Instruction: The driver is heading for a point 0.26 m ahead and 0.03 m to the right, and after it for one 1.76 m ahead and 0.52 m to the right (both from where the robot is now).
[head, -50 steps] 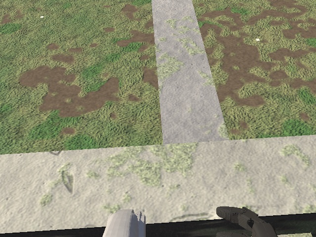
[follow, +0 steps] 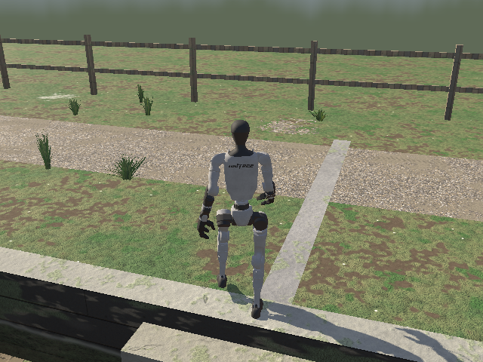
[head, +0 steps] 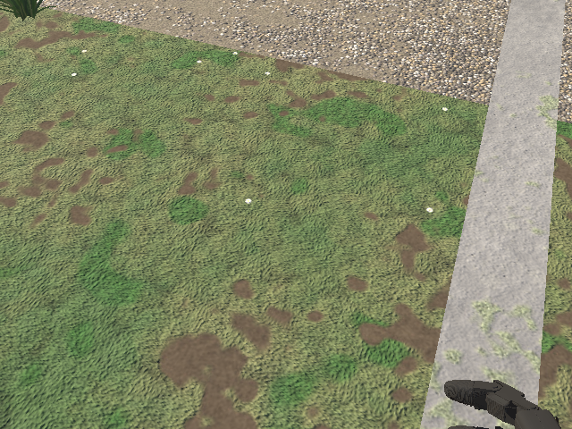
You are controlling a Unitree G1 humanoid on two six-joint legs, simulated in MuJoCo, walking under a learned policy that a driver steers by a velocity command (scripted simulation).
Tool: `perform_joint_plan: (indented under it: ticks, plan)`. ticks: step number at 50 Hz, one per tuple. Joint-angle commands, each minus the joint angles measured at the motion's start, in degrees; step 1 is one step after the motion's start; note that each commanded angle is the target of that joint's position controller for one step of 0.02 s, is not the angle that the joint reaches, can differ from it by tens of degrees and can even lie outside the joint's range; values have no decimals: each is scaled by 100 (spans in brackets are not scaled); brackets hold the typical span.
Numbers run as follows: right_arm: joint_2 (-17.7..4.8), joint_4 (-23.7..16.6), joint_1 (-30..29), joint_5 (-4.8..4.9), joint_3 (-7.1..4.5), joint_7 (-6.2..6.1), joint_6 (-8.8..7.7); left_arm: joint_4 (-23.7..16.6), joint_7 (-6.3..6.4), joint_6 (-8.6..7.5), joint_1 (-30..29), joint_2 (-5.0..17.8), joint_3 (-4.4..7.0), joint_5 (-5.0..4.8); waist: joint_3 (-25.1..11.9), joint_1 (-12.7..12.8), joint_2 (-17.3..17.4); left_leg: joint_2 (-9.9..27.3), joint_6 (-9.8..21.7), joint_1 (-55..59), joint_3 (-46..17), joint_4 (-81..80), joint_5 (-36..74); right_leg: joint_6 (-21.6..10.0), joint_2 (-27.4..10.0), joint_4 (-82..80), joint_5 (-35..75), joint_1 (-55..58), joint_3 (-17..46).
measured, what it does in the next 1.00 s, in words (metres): walks ahead, turning right: left foot, then right foot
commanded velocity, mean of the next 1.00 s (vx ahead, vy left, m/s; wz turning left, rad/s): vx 0.50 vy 0.00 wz -0.41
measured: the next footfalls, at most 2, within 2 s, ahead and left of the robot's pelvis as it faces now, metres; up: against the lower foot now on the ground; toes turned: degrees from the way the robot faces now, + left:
left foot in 0.12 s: +0.24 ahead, +0.12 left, +0.00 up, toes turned +2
right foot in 0.64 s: +0.52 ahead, -0.13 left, +0.00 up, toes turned -20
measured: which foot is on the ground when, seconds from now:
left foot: up 0.00-0.10, down 0.12-0.62, up 0.64-1.00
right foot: down 0.00-0.14, up 0.16-0.62, down 0.64-1.00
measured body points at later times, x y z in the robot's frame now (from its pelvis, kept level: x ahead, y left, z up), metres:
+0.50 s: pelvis +0.29 +0.01 +0.00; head +0.31 +0.02 +0.45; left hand +0.52 +0.21 -0.10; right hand +0.24 -0.24 -0.13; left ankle +0.20 +0.12 -0.74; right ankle +0.43 -0.14 -0.68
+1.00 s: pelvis +0.56 -0.11 +0.01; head +0.58 -0.13 +0.46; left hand +0.70 +0.14 -0.11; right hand +0.62 -0.40 -0.10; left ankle +0.79 -0.01 -0.67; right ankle +0.48 -0.12 -0.74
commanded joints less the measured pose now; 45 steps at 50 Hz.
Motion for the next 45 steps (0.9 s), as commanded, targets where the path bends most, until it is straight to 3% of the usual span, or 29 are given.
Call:
perform_joint_plan:
  ticks: [1, 3, 4, 5, 6, 7, 8, 9, 10, 11, 13, 16, 20, 25, 26, 28, 30, 31, 32, 33, 34, 35, 36, 37, 38, 40, 43, 45]
  plan:
    - [-232, -83, -368, 64, -118, 63, -10, -534, 0, -59, -116, 868, 200, -5, 352, 100, -435, -211, -28, 1263, 708, -1646, -123, -765, -974, -1351, 2061, 119, 686]
    - [-369, -117, -370, -29, -203, 11, -61, -532, -35, 30, 136, 863, 191, -25, 301, 100, -761, -530, 16, 1721, 797, -2214, -382, -668, -1131, -760, 3712, 646, 720]
    - [-494, -49, 38, -97, -270, -27, -104, -535, -34, 81, 172, 964, 216, -18, 83, -115, -852, -698, 71, 2248, 786, -2485, -581, -592, -1154, -155, 4448, 761, 688]
    - [-600, 190, 843, -138, -345, -79, -173, -589, -20, 133, 87, 1016, 223, -54, -284, -528, -760, -791, 154, 3220, 752, -2896, -424, -495, -1026, 773, 4621, 556, 570]
    - [-868, 378, 1678, -275, -437, -159, -247, -715, -4, 147, 20, 868, 190, -73, -778, -880, -612, -289, 253, 4577, 260, -2746, -523, -439, -869, 1861, 3426, -406, 533]
    - [-1433, 295, 2476, -403, -549, -259, -286, -1097, -9, 161, -7, 301, 41, 38, -1543, -1090, 392, 1480, 354, 5692, -1625, -2630, -745, -410, -498, 3592, 645, -1535, 385]
    - [-1760, 300, 2250, -363, -611, -286, -234, -1275, -29, 171, 377, 166, 14, -237, -1950, -768, 1696, 2270, 1057, 6420, -3863, -3550, -954, -246, 159, 5193, -1099, -3197, 723]
    - [-1298, 129, 1888, -247, -553, -286, -193, -1267, 0, 218, -133, 516, 114, -101, -1310, -844, 592, 2008, 976, 5766, -3282, -3639, -1074, -256, -161, 5591, -583, -3684, 1106]
    - [-905, 200, 1625, -178, -408, -258, -244, -1369, -43, 212, -590, 501, 120, -76, -727, -743, 232, 1698, 797, 5052, -2400, -3637, -852, -246, -302, 5458, -145, -3654, 1187]
    - [-762, 315, 1538, -145, -350, -221, -288, -1372, -70, 216, -573, 432, 107, -74, -424, -509, 69, 1443, 559, 4427, -1785, -3819, -405, -204, -426, 5134, 138, -3372, 1264]
    - [-650, 440, 1497, -80, -295, -262, -368, -1293, -155, 392, -428, 412, 114, 89, -94, -277, 339, 1156, 360, 3844, -1026, -4135, -143, -87, -543, 4828, 218, -3102, 1183]
    - [-745, 640, 1656, -22, -298, -310, -477, -1346, -199, 555, -648, 341, 109, 141, 249, -163, 283, 1127, 391, 3680, -488, -4491, 319, 22, -559, 4606, 525, -3371, 1200]
    - [-786, 930, 1843, -56, -282, -304, -447, -1591, -279, 585, -1416, 319, 63, 132, 605, -228, 328, 947, 367, 3880, 383, -4642, 808, 46, -627, 3672, 1330, -3764, 1038]
    - [-1106, 1156, 2050, -57, -368, -349, -372, -1887, -459, 584, -2215, 261, -33, 97, 832, -465, 280, 956, 161, 4250, 1083, -4706, 1209, -287, -537, 1912, 1816, -3083, 360]
    - [-1141, 1225, 2129, -54, -376, -363, -340, -1938, -470, 585, -2287, 283, -30, 108, 842, -486, 267, 983, 123, 4460, 1194, -4569, 1574, -396, -466, 1711, 1700, -2973, 238]
    - [-1301, 1306, 2149, -56, -402, -413, -261, -1975, -425, 593, -2169, 375, 13, 129, 685, -395, 380, 1034, 16, 4903, 1405, -3908, 3322, -635, -136, 1493, 1268, -2613, -20]
    - [-1551, 1320, 2094, -58, -471, -463, -126, -1833, -329, 579, -1383, 550, 115, 137, 190, -25, 510, 1065, -28, 5134, 1536, -2472, 4700, -892, 331, 1359, 603, -1797, -172]
    - [-1612, 1259, 2025, -37, -480, -467, -58, -1595, -257, 533, -513, 734, 217, 188, -280, 372, 338, 926, -128, 4720, 1636, -1170, 4152, -1032, 526, 933, 645, -692, -37]
    - [-1379, 1068, 2067, -67, -416, -455, -46, -1460, -163, 519, 259, 1213, 374, 251, -908, 625, -213, 762, -261, 3454, 1621, 537, 2199, -1264, -332, 941, 68, 782, 1196]
    - [-727, 639, 2306, -31, -286, -344, -46, -1597, -100, 526, -148, 1877, 515, 169, -1214, 20, -1596, -484, -587, 954, 1138, 2633, -2797, -2153, -1836, 277, 227, 2198, 4345]
    - [-1040, 432, 1664, -68, -329, -299, -111, -1725, -69, 616, 26, 1755, 523, -22, -1508, 409, -915, -546, -585, 246, -49, 3111, -2533, -2245, -1949, -552, 265, 2331, 5386]
    - [-1062, 311, 1221, 0, -311, -273, -179, -1648, -9, 624, -228, 1525, 454, -12, -721, 272, -519, -199, -525, -62, -152, 2963, -1873, -2050, -1870, -553, 687, 1728, 4395]
    - [-1017, 341, 1232, -15, -268, -288, -238, -1604, 2, 600, -405, 1236, 360, -36, -287, 25, -94, 16, -517, 248, -112, 2384, -1463, -1804, -1642, -555, 1444, 895, 3752]
    - [-976, 376, 1273, -78, -252, -303, -200, -1594, -1, 561, -594, 1076, 298, -58, -100, -225, 42, 152, -555, 625, -149, 1994, -1401, -1600, -1323, -582, 1972, 282, 3234]
    - [-1006, 422, 1437, -177, -247, -285, -83, -1614, -15, 535, -725, 939, 248, -85, -56, -406, -35, 218, -617, 964, -158, 1787, -1455, -1513, -1099, -679, 2221, -153, 2894]
    - [-960, 490, 1530, -244, -222, -244, 137, -1573, -56, 442, -697, 911, 203, -74, -23, -500, -105, 245, -703, 1152, -87, 1416, -1557, -1502, -871, -774, 2519, -550, 2559]
    - [-895, 364, 993, -228, -170, -219, 233, -1446, -52, 401, -355, 1118, 236, -53, 207, -357, -179, 256, -813, 765, 6, 721, -977, -1431, -710, -1014, 2254, -650, 2482]
    - [-930, 253, 476, -214, -162, -218, 233, -1374, -52, 410, -113, 1124, 235, -70, 363, -167, -272, 240, -860, 442, -20, 93, -450, -1308, -647, -1069, 2114, -435, 2538]
Over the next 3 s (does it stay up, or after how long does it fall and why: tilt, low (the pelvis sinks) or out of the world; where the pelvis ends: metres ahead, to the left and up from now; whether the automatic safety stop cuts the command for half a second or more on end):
stays up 1.58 -0.44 0.00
